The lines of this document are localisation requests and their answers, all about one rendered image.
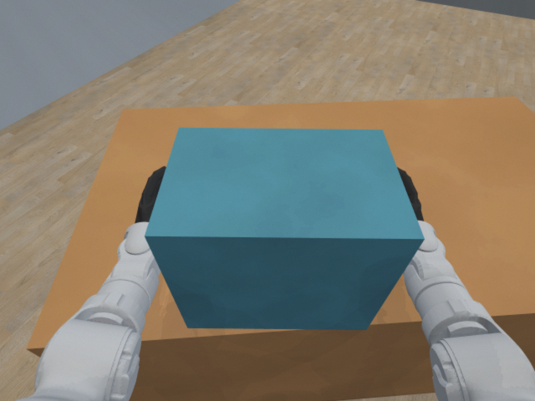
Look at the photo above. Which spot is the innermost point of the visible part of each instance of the robot left upper arm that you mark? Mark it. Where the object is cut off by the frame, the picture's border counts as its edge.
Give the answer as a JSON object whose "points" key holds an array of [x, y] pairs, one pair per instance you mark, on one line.
{"points": [[90, 361]]}

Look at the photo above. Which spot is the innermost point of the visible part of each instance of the carton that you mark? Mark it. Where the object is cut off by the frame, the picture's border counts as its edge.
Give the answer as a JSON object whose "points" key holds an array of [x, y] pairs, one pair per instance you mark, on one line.
{"points": [[282, 228]]}

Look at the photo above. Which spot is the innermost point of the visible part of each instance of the right robot forearm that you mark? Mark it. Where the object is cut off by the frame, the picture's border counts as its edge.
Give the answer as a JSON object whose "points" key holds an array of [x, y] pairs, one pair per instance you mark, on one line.
{"points": [[444, 304]]}

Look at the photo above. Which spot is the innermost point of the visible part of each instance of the left robot forearm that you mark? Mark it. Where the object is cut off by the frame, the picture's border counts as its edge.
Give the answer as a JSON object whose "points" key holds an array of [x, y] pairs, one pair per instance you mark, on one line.
{"points": [[127, 293]]}

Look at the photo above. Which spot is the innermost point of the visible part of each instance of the pedestal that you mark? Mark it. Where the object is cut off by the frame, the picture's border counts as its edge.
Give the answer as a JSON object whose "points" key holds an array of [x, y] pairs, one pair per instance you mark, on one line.
{"points": [[472, 163]]}

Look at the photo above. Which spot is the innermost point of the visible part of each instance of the robot left hand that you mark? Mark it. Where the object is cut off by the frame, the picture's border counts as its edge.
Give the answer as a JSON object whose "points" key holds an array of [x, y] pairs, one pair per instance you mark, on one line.
{"points": [[149, 195]]}

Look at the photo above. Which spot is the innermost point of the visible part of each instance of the robot right upper arm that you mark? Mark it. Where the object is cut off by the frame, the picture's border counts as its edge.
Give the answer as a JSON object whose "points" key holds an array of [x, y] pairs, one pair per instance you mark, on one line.
{"points": [[486, 367]]}

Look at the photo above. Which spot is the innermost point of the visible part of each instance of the robot right hand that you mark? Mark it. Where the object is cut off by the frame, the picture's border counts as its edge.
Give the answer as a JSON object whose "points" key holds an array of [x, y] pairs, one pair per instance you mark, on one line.
{"points": [[412, 193]]}

